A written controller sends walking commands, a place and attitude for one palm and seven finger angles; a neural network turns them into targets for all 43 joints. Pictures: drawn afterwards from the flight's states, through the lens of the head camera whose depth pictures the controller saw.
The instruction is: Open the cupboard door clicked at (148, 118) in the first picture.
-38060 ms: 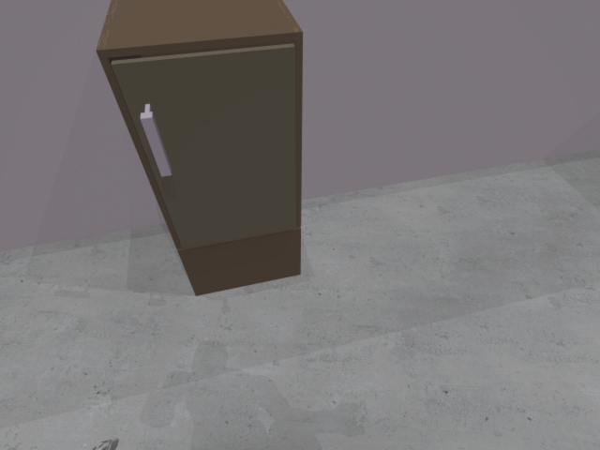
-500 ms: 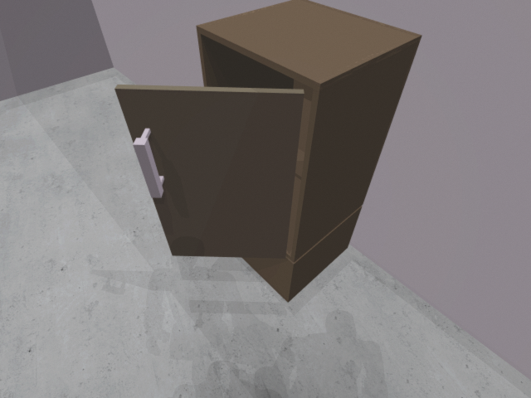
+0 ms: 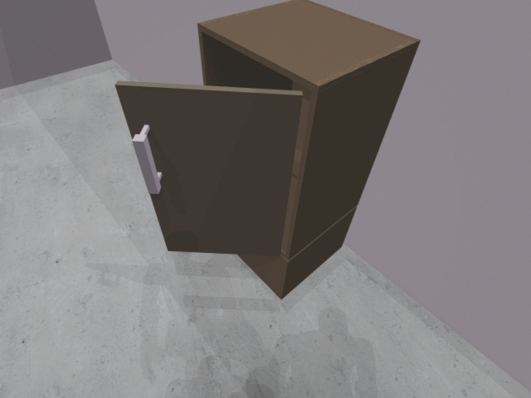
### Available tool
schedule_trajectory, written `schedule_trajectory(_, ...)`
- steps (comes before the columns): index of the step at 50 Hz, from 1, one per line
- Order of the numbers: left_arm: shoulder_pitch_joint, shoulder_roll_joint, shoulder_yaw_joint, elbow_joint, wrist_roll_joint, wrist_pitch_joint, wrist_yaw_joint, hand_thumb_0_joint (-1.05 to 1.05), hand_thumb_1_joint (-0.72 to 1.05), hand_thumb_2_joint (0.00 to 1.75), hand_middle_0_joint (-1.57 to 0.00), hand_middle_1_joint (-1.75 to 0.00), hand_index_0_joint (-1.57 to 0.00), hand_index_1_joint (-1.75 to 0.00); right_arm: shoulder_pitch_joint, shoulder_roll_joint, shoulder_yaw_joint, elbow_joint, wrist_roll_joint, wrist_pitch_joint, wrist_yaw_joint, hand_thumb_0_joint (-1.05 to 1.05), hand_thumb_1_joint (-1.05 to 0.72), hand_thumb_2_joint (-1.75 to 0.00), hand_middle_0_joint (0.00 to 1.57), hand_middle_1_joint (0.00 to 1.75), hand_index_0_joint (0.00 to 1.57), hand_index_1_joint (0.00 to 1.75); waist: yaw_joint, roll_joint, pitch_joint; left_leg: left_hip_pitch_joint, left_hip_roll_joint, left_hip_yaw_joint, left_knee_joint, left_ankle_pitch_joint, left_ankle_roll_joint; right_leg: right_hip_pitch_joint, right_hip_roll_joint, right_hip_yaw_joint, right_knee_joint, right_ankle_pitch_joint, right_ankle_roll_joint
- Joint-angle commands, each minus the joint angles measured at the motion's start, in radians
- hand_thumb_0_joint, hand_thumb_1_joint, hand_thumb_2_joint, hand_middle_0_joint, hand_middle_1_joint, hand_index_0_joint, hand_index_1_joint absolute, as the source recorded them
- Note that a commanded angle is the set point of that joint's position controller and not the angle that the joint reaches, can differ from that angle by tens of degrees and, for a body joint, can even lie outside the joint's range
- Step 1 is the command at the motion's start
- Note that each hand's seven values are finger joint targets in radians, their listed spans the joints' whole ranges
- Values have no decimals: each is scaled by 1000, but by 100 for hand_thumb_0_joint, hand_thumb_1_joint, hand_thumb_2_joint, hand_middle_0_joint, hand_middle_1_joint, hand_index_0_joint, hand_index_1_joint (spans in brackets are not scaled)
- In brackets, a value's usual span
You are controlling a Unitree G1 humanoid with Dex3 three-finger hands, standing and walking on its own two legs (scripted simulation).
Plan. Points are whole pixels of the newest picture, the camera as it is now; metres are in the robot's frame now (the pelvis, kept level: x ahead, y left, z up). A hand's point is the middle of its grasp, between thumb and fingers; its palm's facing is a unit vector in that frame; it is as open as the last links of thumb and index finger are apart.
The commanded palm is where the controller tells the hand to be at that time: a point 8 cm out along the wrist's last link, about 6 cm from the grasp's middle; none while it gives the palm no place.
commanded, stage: look again from close up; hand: left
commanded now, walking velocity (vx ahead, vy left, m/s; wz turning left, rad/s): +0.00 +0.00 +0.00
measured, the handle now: (150, 160) +0.61 +0.30 -0.02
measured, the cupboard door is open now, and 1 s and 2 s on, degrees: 46 46 46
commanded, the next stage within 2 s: shuffle to correct the standing spot in 0.38 s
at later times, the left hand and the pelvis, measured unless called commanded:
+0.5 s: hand out of the picture +0.02 +0.17 -0.17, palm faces +0.02 -0.99 -0.15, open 7.4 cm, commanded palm none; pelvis +0.03 +0.01 +0.01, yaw -1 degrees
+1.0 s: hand out of the picture +0.08 +0.25 -0.18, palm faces +0.02 -0.97 -0.23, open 7.4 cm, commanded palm none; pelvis +0.06 +0.06 +0.00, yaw -2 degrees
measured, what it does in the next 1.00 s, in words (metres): lifts its right foot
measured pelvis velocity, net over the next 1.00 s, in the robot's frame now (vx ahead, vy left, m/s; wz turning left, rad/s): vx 0.06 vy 0.06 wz -0.04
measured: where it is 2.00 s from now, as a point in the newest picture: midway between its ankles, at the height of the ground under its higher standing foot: outside the picture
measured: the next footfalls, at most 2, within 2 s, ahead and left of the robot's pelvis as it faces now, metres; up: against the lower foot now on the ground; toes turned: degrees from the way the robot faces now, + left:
right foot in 1.16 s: +0.10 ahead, -0.05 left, +0.00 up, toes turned -5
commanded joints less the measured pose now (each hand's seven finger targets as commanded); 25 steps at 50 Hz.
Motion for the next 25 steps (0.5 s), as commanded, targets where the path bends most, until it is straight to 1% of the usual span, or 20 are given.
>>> schedule_trajectory(1,61,80,10,-19,2,-25,10,0,90,90,-20,-30,-20,-30,22,-94,-13,-39,3,-32,-4,0,-90,-90,20,30,20,30,12,32,75,-22,76,-110,-147,-158,33,-32,-105,138,-155,-100,-17)
schedule_trajectory(2,65,76,7,-11,4,-26,11,0,90,90,-20,-30,-20,-30,19,-93,-14,-35,5,-33,-5,0,-90,-90,20,30,20,30,11,26,72,-8,79,-107,-144,-135,33,-28,-103,133,-153,-75,-16)
schedule_trajectory(4,67,69,5,-1,3,-28,12,0,90,90,-20,-30,-20,-30,16,-91,-13,-28,6,-37,-6,0,-90,-90,20,30,20,30,11,35,62,5,79,-104,-143,-105,33,-19,-106,130,-148,-45,-14)
schedule_trajectory(6,67,64,4,8,3,-28,13,0,90,90,-20,-30,-20,-30,14,-89,-12,-20,7,-38,-8,0,-90,-90,20,30,20,30,10,39,72,6,82,-106,-152,-108,34,-17,-105,123,-146,-39,-12)
schedule_trajectory(7,77,61,3,13,4,-29,13,0,90,90,-20,-30,-20,-30,4,-88,-13,-18,8,-39,-8,0,-90,-90,20,30,20,30,14,35,67,22,84,-104,-147,-78,36,-13,-104,123,-148,-9,-11)
schedule_trajectory(8,75,61,2,15,4,-30,14,0,90,90,-20,-30,-20,-30,1,-87,-12,-16,9,-40,-8,0,-90,-90,20,30,20,30,12,19,71,23,82,-99,-142,-62,34,-11,-107,123,-147,3,-8)
schedule_trajectory(11,75,55,0,24,4,-32,14,0,90,90,-20,-30,-20,-30,-9,-86,-11,-6,9,-40,-9,0,-90,-90,20,30,20,30,11,6,77,44,80,-91,-143,-44,33,-16,-113,125,-156,7,-5)
schedule_trajectory(12,79,56,-2,27,5,-32,15,0,90,90,-20,-30,-20,-30,-14,-84,-11,-4,10,-40,-9,0,-90,-90,20,30,20,30,12,4,76,59,81,-88,-139,-11,34,-15,-113,126,-158,32,-5)
schedule_trajectory(14,75,55,-2,30,4,-33,16,0,90,90,-20,-30,-20,-30,-19,-86,-10,1,10,-40,-10,0,-90,-90,20,30,20,30,11,12,81,61,80,-84,-140,-5,32,-12,-114,127,-160,33,-2)
schedule_trajectory(16,75,55,-1,34,4,-33,16,0,90,90,-20,-30,-20,-30,-26,-89,-10,1,10,-41,-10,0,-90,-90,20,30,20,30,10,10,70,77,81,-81,-142,4,31,-9,-115,127,-161,39,-2)
schedule_trajectory(18,74,57,-2,34,5,-34,17,0,90,90,-20,-30,-20,-30,-29,-92,-9,3,10,-44,-10,0,-90,-90,20,30,20,30,11,14,63,89,84,-82,-141,44,34,3,-115,125,-156,73,0)
schedule_trajectory(21,67,60,-3,39,4,-32,16,0,90,90,-20,-30,-20,-30,-36,-100,-9,5,10,-45,-11,0,-90,-90,20,30,20,30,12,29,62,97,87,-81,-150,39,33,9,-113,124,-157,70,3)
schedule_trajectory(22,69,60,-3,40,5,-32,17,0,90,90,-20,-30,-20,-30,-41,-97,-8,7,11,-45,-11,0,-90,-90,20,30,20,30,14,19,75,97,88,-82,-154,44,35,9,-112,123,-162,76,3)
schedule_trajectory(23,65,60,-3,38,5,-32,16,0,90,90,-20,-30,-20,-30,-40,-99,-8,5,10,-45,-12,0,-90,-90,20,30,20,30,13,25,74,96,87,-82,-153,54,34,12,-112,124,-160,82,3)
schedule_trajectory(25,64,66,-1,40,5,-31,16,0,90,90,-20,-30,-20,-30,-38,-104,-7,7,9,-44,-11,0,-90,-90,20,30,20,30,16,23,71,91,82,-76,-155,32,33,24,-118,126,-160,62,1)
